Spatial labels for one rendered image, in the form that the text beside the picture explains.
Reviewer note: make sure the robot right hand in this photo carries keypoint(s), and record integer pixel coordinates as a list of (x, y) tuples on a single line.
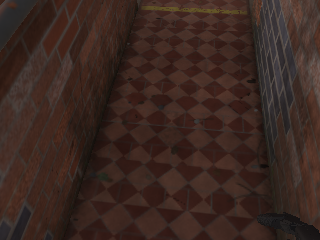
[(289, 224)]

